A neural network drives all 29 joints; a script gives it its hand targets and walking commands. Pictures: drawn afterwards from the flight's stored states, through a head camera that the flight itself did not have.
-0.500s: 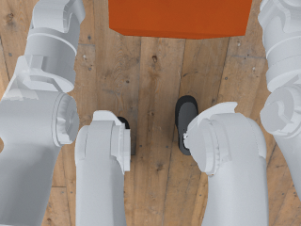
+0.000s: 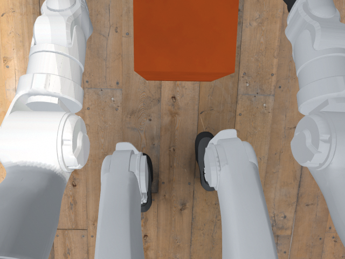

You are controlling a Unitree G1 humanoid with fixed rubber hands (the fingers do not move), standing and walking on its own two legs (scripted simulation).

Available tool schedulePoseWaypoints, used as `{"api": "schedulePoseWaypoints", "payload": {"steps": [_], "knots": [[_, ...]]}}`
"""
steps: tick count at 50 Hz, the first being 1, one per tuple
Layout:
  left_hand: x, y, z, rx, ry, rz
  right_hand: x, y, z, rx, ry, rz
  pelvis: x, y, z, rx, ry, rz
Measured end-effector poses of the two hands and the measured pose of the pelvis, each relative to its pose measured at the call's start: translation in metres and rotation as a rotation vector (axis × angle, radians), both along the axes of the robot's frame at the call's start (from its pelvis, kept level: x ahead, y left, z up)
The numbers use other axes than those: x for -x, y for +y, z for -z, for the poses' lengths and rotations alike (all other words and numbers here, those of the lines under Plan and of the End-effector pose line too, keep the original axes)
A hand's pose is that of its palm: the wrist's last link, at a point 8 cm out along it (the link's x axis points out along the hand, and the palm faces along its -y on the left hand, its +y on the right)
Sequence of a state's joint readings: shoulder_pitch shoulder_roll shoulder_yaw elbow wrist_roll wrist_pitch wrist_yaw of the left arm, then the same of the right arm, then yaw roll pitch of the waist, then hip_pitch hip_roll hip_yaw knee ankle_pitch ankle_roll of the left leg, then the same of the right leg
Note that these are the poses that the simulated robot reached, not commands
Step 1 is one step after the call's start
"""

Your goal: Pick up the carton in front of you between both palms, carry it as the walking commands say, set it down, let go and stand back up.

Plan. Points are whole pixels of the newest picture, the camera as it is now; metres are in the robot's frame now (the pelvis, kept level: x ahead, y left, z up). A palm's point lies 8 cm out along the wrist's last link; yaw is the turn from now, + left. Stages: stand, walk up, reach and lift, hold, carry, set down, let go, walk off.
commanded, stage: set down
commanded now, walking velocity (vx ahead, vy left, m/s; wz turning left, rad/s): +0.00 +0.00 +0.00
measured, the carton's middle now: (181, 38) +0.55 -0.07 -0.31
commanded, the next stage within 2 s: let go in 0.64 s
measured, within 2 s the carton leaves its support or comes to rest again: neither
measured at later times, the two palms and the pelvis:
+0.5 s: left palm out of the picture +0.60 +0.12 +0.04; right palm out of the picture +0.54 -0.27 +0.04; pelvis +0.02 -0.01 +0.13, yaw +0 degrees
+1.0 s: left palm out of the picture +0.50 +0.14 +0.14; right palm out of the picture +0.45 -0.28 +0.14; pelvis +0.07 -0.02 +0.26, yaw +0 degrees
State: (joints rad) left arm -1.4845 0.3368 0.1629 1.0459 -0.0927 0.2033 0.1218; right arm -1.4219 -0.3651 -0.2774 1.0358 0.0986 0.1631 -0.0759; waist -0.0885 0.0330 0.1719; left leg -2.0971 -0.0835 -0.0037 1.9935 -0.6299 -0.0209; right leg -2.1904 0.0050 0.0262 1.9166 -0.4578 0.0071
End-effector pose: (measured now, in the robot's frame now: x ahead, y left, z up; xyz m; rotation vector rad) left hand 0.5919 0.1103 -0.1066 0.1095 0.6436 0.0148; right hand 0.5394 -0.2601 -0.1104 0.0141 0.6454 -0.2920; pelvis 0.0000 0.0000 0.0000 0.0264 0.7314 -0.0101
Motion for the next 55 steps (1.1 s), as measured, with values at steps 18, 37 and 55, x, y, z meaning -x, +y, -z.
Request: {"api": "schedulePoseWaypoints", "payload": {"steps": [18, 37, 55], "knots": [[-0.003, 0.008, -0.096, -0.005, -0.017, 0.011, 0.000, -0.012, -0.101, 0.008, -0.013, -0.009, -0.017, -0.004, -0.091, -0.004, 0.097, 0.004], [0.004, 0.011, -0.206, -0.019, -0.003, 0.028, 0.010, -0.014, -0.207, 0.019, -0.003, -0.042, -0.035, -0.009, -0.196, -0.007, 0.083, 0.009], [0.122, 0.040, -0.275, -0.101, 0.082, 0.007, 0.118, -0.023, -0.282, 0.085, 0.140, -0.197, -0.078, -0.021, -0.279, -0.001, -0.135, 0.019]]}}
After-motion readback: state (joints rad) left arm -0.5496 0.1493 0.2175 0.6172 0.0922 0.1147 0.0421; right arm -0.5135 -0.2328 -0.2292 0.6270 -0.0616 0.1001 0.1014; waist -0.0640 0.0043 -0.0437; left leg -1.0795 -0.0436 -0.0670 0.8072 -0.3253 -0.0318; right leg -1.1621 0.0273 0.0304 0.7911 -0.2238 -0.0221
